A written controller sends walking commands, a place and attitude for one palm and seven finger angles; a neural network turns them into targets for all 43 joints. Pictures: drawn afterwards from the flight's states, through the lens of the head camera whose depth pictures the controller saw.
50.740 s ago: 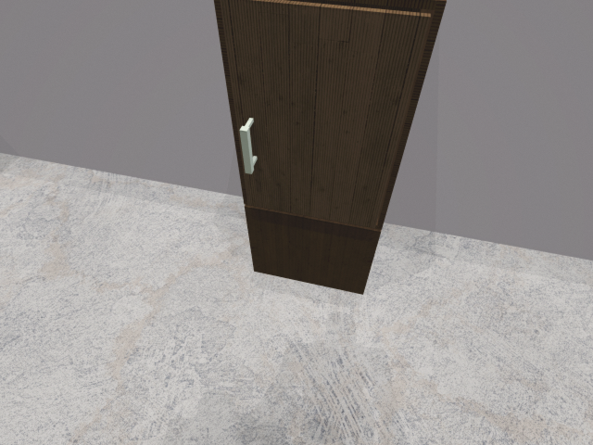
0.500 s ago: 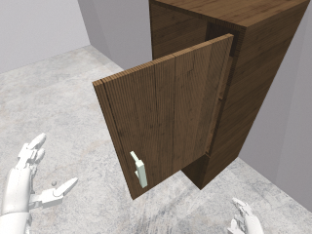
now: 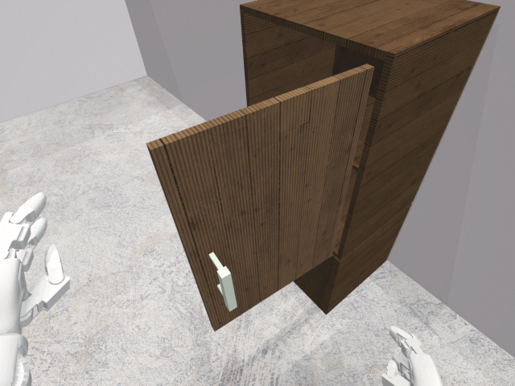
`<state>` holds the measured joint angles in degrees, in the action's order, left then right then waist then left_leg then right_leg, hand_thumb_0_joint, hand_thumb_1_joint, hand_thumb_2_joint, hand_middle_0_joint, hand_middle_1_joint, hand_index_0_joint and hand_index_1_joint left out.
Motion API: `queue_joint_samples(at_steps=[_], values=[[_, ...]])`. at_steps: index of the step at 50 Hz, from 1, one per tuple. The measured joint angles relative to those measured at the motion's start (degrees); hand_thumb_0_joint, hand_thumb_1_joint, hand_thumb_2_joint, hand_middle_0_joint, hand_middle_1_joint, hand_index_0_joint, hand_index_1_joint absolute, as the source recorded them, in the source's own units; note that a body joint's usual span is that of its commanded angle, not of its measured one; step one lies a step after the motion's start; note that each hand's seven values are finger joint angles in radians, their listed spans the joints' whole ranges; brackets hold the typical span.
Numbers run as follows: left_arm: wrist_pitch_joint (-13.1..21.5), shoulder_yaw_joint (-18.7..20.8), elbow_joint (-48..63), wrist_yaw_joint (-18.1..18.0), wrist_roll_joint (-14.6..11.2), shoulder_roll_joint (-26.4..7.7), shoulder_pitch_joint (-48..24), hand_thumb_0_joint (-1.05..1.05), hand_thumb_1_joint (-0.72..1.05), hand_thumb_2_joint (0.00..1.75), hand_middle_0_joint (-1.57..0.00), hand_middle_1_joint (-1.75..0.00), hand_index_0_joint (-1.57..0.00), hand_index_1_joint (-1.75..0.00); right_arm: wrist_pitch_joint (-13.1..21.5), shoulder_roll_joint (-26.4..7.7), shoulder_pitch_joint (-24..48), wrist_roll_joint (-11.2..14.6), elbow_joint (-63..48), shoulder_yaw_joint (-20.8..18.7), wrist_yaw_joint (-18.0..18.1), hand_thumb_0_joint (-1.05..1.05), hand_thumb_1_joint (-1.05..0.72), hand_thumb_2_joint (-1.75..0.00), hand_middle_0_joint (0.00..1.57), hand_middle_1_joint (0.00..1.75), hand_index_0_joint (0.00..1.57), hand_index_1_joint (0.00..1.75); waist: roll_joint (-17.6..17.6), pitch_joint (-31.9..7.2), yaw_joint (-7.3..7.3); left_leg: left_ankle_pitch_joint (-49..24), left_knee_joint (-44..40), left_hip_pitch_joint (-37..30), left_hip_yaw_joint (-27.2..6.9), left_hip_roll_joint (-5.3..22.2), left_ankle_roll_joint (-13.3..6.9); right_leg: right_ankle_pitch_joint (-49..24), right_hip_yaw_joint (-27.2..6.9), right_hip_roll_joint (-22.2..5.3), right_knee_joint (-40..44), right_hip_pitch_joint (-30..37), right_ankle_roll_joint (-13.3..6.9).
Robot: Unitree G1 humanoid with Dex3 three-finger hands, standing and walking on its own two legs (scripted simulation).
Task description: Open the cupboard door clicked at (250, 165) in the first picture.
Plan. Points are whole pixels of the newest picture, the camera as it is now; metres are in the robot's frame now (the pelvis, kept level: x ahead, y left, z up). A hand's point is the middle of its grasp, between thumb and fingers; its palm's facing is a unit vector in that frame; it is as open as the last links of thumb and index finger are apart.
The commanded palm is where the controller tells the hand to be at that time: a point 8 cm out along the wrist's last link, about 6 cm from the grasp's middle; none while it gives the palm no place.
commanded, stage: draw the hand back to the body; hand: left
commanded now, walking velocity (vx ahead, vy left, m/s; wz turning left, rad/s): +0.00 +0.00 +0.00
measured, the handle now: (222, 282) +0.33 +0.13 -0.09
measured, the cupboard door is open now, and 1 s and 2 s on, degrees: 85 85 85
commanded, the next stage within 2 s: step back with the hand held close in 0.12 s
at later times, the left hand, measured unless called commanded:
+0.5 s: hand (57, 280) +0.19 +0.27 +0.15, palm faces +0.34 -0.79 -0.51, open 7.4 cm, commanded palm +0.13 +0.31 +0.17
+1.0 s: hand out of the picture +0.09 +0.30 +0.15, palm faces +0.46 -0.73 -0.51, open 7.4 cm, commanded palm +0.02 +0.33 +0.17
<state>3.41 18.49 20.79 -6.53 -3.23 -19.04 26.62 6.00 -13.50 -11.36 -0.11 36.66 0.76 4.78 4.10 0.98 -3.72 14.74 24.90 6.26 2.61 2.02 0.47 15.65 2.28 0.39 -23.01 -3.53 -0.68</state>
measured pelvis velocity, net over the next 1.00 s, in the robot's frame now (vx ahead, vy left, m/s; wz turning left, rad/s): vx -0.11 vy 0.03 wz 0.03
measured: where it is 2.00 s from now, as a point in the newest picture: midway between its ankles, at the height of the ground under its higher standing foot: outside the picture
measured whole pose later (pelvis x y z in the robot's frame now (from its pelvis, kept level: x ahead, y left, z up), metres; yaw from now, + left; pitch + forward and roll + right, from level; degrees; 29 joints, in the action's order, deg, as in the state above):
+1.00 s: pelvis -0.11 +0.03 -0.02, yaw +1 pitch -2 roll -1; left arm 12.4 25.3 28.3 -8.8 0.5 -22.8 29.6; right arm 5.2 -12.3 -12.2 -0.1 33.0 0.3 4.9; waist 1.2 4.3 -0.4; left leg 13.3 35.2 23.9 2.3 0.8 -2.7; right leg 10.2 -0.1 0.4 -31.8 -20.1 1.2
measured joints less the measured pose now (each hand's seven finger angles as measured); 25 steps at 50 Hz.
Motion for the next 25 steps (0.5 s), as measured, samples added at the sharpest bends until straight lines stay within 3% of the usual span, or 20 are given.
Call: queue_joint_samples(at_steps=[14,19,25], values=[[1.2,1.1,0.1,0.2,0.3,-0.6,-1.0,0.01,0.89,0.90,-0.21,-0.30,-0.22,-0.31,0.7,0.4,0.0,0.0,0.6,0.0,-0.1,0.01,-0.90,-0.89,0.21,0.30,0.21,0.30,0.1,0.6,0.13,-0.8,-0.9,-0.5,0.2,0.2,-0.1,-1.3,-0.2,0.2,1.7,0.8,0.1],[4.5,4.2,0.6,0.1,0.8,-1.7,0.1,0.01,0.89,0.90,-0.21,-0.30,-0.21,-0.31,-1.8,0.2,1.8,-0.2,-1.2,0.3,-0.5,0.01,-0.90,-0.89,0.21,0.30,0.21,0.30,0.0,0.0,1.87,-1.1,0.3,3.6,0.5,0.6,-0.4,-2.6,-0.5,0.5,1.9,-2.8,0.4],[4.6,2.9,3.3,0.3,1.1,-3.0,3.8,0.01,0.89,0.90,-0.21,-0.30,-0.21,-0.31,-4.2,-0.3,2.6,-0.1,-3.4,-0.9,0.2,0.01,-0.90,-0.89,0.21,0.30,0.21,0.30,-1.0,0.5,3.11,-2.5,-0.3,5.9,2.1,-0.3,-1.2,-3.5,-2.1,-0.4,0.5,-6.6,1.3]])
